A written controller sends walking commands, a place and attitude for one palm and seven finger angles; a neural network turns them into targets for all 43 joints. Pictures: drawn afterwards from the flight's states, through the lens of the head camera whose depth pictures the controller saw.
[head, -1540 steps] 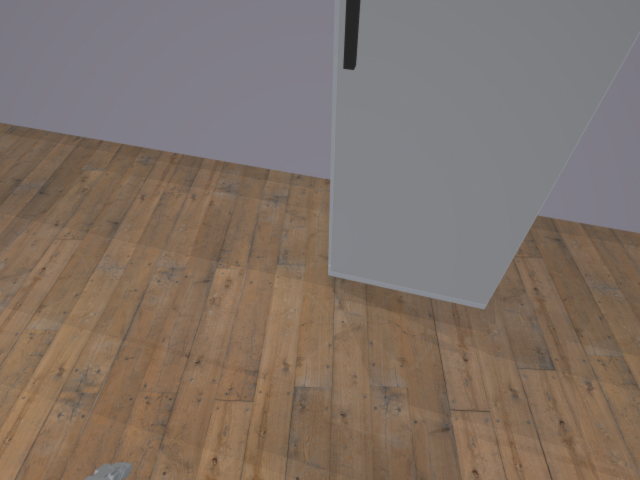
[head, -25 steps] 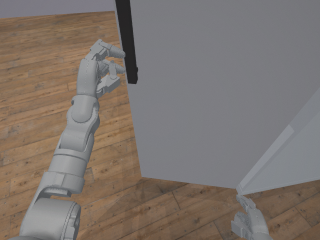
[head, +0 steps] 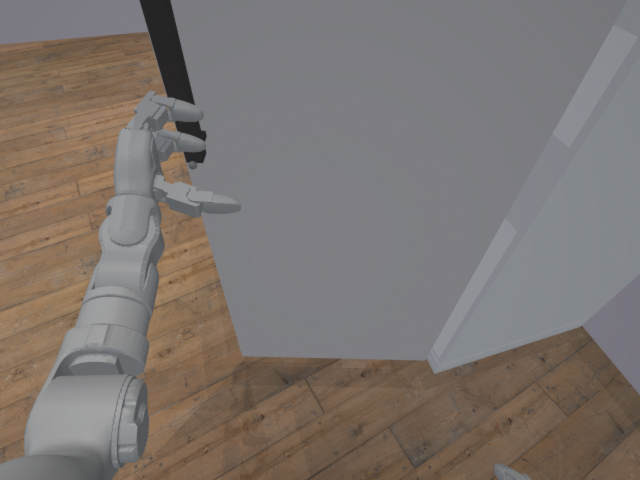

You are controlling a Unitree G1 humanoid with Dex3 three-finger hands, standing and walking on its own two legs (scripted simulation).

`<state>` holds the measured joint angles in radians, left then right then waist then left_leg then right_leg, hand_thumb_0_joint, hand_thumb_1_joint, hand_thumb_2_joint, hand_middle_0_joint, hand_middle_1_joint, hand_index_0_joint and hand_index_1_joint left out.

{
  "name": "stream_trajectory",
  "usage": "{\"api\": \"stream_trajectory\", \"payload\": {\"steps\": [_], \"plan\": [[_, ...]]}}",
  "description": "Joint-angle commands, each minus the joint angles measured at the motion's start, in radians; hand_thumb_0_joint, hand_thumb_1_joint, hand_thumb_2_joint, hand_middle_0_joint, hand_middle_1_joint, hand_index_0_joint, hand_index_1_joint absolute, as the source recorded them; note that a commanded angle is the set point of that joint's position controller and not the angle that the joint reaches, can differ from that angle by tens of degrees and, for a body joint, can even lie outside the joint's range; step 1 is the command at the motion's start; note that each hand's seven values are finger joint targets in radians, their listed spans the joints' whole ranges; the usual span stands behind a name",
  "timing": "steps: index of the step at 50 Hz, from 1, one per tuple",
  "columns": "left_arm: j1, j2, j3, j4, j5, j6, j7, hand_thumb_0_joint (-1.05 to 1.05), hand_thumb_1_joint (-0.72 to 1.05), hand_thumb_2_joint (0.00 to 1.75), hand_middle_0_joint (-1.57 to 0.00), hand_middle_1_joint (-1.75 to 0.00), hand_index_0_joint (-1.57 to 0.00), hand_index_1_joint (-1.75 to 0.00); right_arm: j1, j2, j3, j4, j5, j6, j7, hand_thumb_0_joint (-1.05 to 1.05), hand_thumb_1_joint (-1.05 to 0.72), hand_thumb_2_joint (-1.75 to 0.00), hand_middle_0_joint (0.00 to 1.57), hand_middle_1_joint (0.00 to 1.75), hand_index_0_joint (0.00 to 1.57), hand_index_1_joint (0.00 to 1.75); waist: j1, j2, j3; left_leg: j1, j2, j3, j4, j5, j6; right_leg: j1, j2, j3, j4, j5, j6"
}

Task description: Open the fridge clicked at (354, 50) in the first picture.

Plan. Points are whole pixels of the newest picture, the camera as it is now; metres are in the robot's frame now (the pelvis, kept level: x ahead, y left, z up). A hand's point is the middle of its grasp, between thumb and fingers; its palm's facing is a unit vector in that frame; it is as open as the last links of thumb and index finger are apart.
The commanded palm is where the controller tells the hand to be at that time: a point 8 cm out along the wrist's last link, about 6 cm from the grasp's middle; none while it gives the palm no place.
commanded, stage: loosen the grip on the handle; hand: left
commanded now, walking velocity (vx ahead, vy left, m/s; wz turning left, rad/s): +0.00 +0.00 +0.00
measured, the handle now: (176, 57) +0.54 +0.18 +0.26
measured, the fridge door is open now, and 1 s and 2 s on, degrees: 72 68 68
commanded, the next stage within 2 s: slip the hand off the handle in 0.16 s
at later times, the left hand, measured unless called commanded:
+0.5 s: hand (164, 152) +0.46 +0.20 +0.18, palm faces +0.15 -0.98 -0.13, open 14.7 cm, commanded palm +0.42 +0.25 +0.18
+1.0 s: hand (119, 167) +0.43 +0.24 +0.18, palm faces +0.12 -0.98 -0.14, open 14.7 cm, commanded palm +0.38 +0.28 +0.18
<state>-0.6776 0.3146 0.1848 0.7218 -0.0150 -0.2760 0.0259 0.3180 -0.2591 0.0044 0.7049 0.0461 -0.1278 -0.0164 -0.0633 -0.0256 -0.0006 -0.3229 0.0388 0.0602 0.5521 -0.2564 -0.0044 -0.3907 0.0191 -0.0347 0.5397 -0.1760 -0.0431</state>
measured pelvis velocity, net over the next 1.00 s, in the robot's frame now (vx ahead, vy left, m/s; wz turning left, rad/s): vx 0.06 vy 0.04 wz -0.01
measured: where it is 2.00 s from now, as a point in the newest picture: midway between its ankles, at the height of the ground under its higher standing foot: outside the picture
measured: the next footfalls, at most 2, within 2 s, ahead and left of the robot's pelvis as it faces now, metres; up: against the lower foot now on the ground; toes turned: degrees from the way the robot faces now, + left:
none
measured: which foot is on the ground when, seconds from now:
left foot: down 0.00-1.00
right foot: down 0.00-1.00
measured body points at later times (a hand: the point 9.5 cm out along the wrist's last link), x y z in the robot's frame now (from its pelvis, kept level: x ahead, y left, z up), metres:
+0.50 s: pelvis +0.04 +0.02 +0.00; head +0.07 +0.02 +0.45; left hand +0.45 +0.25 +0.18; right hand +0.15 -0.23 -0.10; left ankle +0.02 +0.13 -0.73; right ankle +0.07 -0.09 -0.73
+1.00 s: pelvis +0.06 +0.04 +0.00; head +0.06 +0.04 +0.45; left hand +0.41 +0.29 +0.19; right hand +0.18 -0.19 -0.10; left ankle +0.02 +0.13 -0.73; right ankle +0.07 -0.09 -0.73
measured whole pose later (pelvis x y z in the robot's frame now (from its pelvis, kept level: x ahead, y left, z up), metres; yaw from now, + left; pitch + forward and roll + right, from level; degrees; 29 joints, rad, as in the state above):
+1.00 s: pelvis +0.06 +0.04 +0.00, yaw -1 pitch +4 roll -1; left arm -0.39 0.31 0.23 0.36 -0.12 -0.23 -0.11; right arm 0.32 -0.23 0.02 0.64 0.03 -0.11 -0.03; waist 0.02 0.03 -0.08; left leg -0.32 -0.03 0.02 0.60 -0.36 0.04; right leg -0.37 0.00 0.00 0.57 -0.26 0.01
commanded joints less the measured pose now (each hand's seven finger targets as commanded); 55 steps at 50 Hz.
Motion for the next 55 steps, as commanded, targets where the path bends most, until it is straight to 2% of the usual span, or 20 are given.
{"api": "stream_trajectory", "payload": {"steps": [1,2,3,5,8,12,13,16,19,20,24,30,34,36,42,45,47,49,54,55], "plan": [[-0.469,0.212,0.035,-0.205,-0.010,-0.161,0.032,0.00,-0.55,0.20,-0.29,-1.20,-0.29,-1.20,-0.061,-0.118,-0.037,-0.132,-0.006,-0.057,-0.004,0.00,-0.90,-0.90,0.20,0.30,0.20,0.30,0.025,-0.035,-0.253,-0.097,-0.047,-0.008,-0.055,-0.138,0.032,0.137,-0.060,0.158,-0.175,-0.338,0.022],[-0.502,0.310,0.093,-0.233,-0.005,-0.175,0.032,0.00,-0.55,0.20,-0.28,-1.18,-0.28,-1.18,-0.066,-0.128,-0.042,-0.131,-0.008,-0.053,-0.011,0.00,-0.90,-0.90,0.20,0.30,0.20,0.30,0.039,-0.007,-0.320,-0.106,-0.058,-0.011,-0.047,-0.137,0.034,0.179,-0.065,0.178,-0.169,-0.342,0.023],[-0.534,0.354,0.116,-0.260,0.002,-0.180,0.033,0.00,-0.55,0.20,-0.26,-1.17,-0.26,-1.17,-0.073,-0.125,-0.045,-0.137,-0.011,-0.049,-0.015,0.00,-0.90,-0.90,0.20,0.30,0.20,0.30,0.042,0.023,-0.378,-0.111,-0.061,-0.014,-0.043,-0.122,0.037,0.215,-0.070,0.193,-0.160,-0.327,0.023],[-0.497,0.368,0.135,-0.264,-0.007,-0.175,0.026,0.00,-0.55,0.20,-0.25,-1.15,-0.25,-1.15,-0.073,-0.123,-0.047,-0.137,-0.010,-0.041,-0.018,0.00,-0.90,-0.90,0.20,0.30,0.20,0.30,0.047,0.016,-0.387,-0.126,-0.058,-0.025,-0.041,-0.108,0.039,0.241,-0.074,0.200,-0.157,-0.305,0.024],[-0.401,0.307,0.122,-0.273,-0.056,-0.158,0.001,0.00,-0.55,0.20,-0.25,-1.15,-0.25,-1.15,-0.084,-0.126,-0.043,-0.152,-0.006,-0.042,-0.025,0.00,-0.90,-0.90,0.20,0.30,0.20,0.30,0.048,-0.002,-0.345,-0.111,-0.056,-0.020,-0.052,-0.099,0.040,0.233,-0.066,0.188,-0.161,-0.269,0.026],[-0.356,0.292,0.129,-0.274,-0.090,-0.128,-0.012,0.00,-0.55,0.20,-0.25,-1.15,-0.25,-1.15,-0.077,-0.133,-0.040,-0.147,-0.006,-0.038,-0.034,0.00,-0.90,-0.90,0.20,0.30,0.20,0.30,0.042,-0.073,-0.303,-0.109,-0.049,-0.025,-0.057,-0.065,0.043,0.229,-0.062,0.166,-0.147,-0.185,0.035],[-0.418,0.234,0.064,-0.243,-0.083,-0.122,-0.013,0.00,-0.55,0.20,-0.25,-1.15,-0.25,-1.15,-0.068,-0.133,-0.035,-0.137,-0.005,-0.039,-0.036,0.00,-0.90,-0.90,0.20,0.30,0.20,0.30,0.002,-0.071,-0.255,-0.107,-0.050,-0.024,-0.056,-0.074,0.044,0.170,-0.057,0.149,-0.150,-0.175,0.041],[-0.363,0.305,0.139,-0.264,-0.058,-0.121,-0.005,0.00,-0.55,0.20,-0.25,-1.15,-0.25,-1.15,-0.037,-0.141,-0.044,-0.135,-0.014,-0.035,-0.036,0.00,-0.90,-0.90,0.20,0.30,0.20,0.30,0.039,-0.031,-0.327,-0.065,-0.052,-0.026,-0.051,0.026,0.045,0.207,-0.041,0.108,-0.086,-0.008,0.031],[-0.298,0.252,0.119,-0.300,-0.052,-0.100,-0.009,0.00,-0.55,0.20,-0.25,-1.15,-0.25,-1.15,-0.027,-0.129,-0.044,-0.149,-0.015,-0.028,-0.032,0.00,-0.90,-0.90,0.20,0.30,0.20,0.30,0.052,0.000,-0.381,-0.017,-0.053,-0.025,-0.042,0.142,0.040,0.225,-0.030,0.073,-0.040,0.164,0.024],[-0.279,0.285,0.158,-0.310,-0.055,-0.094,-0.007,0.00,-0.55,0.20,-0.25,-1.15,-0.25,-1.15,-0.021,-0.133,-0.045,-0.149,-0.018,-0.023,-0.032,0.00,-0.90,-0.90,0.20,0.30,0.20,0.30,0.061,-0.007,-0.394,-0.006,-0.051,-0.033,-0.039,0.191,0.040,0.240,-0.026,0.065,-0.027,0.215,0.020],[-0.211,0.216,0.116,-0.472,-0.059,-0.083,-0.031,0.00,-0.55,0.20,-0.25,-1.15,-0.25,-1.15,-0.025,-0.118,-0.050,-0.180,-0.021,-0.020,-0.024,0.00,-0.90,-0.90,0.20,0.30,0.20,0.30,0.079,0.055,-0.458,0.094,-0.038,-0.037,-0.022,0.388,0.028,0.249,-0.018,0.046,0.009,0.358,0.014],[-0.184,0.153,0.050,-0.574,-0.069,-0.048,-0.071,0.00,-0.55,0.20,-0.25,-1.15,-0.25,-1.15,-0.029,-0.120,-0.054,-0.179,-0.014,-0.021,-0.024,0.00,-0.90,-0.90,0.20,0.30,0.20,0.30,0.048,0.086,-0.359,0.168,-0.012,-0.072,-0.003,0.482,0.005,0.126,-0.005,0.023,0.002,0.289,0.016],[-0.239,0.129,0.020,-0.534,-0.074,-0.004,-0.086,0.00,-0.55,0.20,-0.25,-1.15,-0.25,-1.15,-0.035,-0.118,-0.047,-0.166,-0.007,-0.023,-0.037,0.00,-0.90,-0.90,0.20,0.30,0.20,0.30,0.030,0.061,-0.304,0.147,-0.014,-0.098,-0.023,0.359,-0.016,0.078,-0.002,0.008,-0.009,0.187,0.012],[-0.246,0.171,0.060,-0.528,-0.076,0.002,-0.086,0.00,-0.55,0.20,-0.25,-1.15,-0.25,-1.15,-0.036,-0.118,-0.043,-0.158,-0.010,-0.023,-0.044,0.00,-0.90,-0.90,0.20,0.30,0.20,0.30,0.042,0.090,-0.318,0.152,-0.018,-0.101,-0.022,0.368,-0.022,0.088,-0.005,0.009,-0.006,0.189,0.007],[-0.208,0.230,0.124,-0.494,-0.079,-0.023,-0.100,0.00,-0.55,0.20,-0.25,-1.15,-0.25,-1.15,-0.035,-0.116,-0.034,-0.163,-0.019,-0.024,-0.045,0.00,-0.90,-0.90,0.20,0.30,0.20,0.30,0.073,0.076,-0.368,0.135,-0.022,-0.109,-0.012,0.392,-0.038,0.118,-0.004,0.006,0.015,0.193,0.002],[-0.065,0.180,0.112,-0.535,-0.102,-0.032,-0.124,0.00,-0.55,0.20,-0.25,-1.15,-0.25,-1.15,-0.044,-0.115,-0.036,-0.189,-0.021,-0.031,-0.032,0.00,-0.90,-0.90,0.20,0.30,0.20,0.30,0.104,0.066,-0.390,0.145,-0.015,-0.109,-0.006,0.477,-0.042,0.147,-0.002,0.003,0.026,0.224,0.002],[-0.045,0.137,0.069,-0.599,-0.110,-0.026,-0.137,0.00,-0.55,0.20,-0.25,-1.15,-0.25,-1.15,-0.056,-0.110,-0.036,-0.200,-0.016,-0.035,-0.024,0.00,-0.90,-0.90,0.20,0.30,0.20,0.30,0.100,0.108,-0.374,0.160,-0.011,-0.111,-0.002,0.501,-0.049,0.128,-0.002,0.002,0.029,0.222,0.004],[0.008,0.138,0.077,-0.651,-0.114,-0.013,-0.137,0.00,-0.55,0.20,-0.25,-1.15,-0.25,-1.15,-0.063,-0.112,-0.037,-0.209,-0.017,-0.038,-0.018,0.00,-0.90,-0.90,0.20,0.30,0.20,0.30,0.107,0.085,-0.350,0.149,-0.009,-0.110,-0.005,0.500,-0.046,0.134,-0.001,0.000,0.027,0.227,0.005],[0.052,0.137,0.088,-0.762,-0.121,0.017,-0.113,0.00,-0.55,0.20,-0.25,-1.15,-0.25,-1.15,-0.101,-0.109,-0.031,-0.220,-0.015,-0.045,-0.025,0.00,-0.90,-0.90,0.20,0.30,0.20,0.30,0.103,0.042,-0.291,0.094,-0.022,-0.100,-0.031,0.325,-0.030,0.146,-0.001,-0.002,0.009,0.169,0.005],[0.071,0.177,0.123,-0.781,-0.119,0.016,-0.103,0.00,-0.55,0.20,-0.25,-1.15,-0.25,-1.15,-0.108,-0.113,-0.033,-0.220,-0.016,-0.046,-0.030,0.00,-0.90,-0.90,0.20,0.30,0.20,0.30,0.109,0.035,-0.290,0.083,-0.023,-0.094,-0.032,0.293,-0.022,0.157,-0.001,0.004,0.004,0.154,0.005]]}}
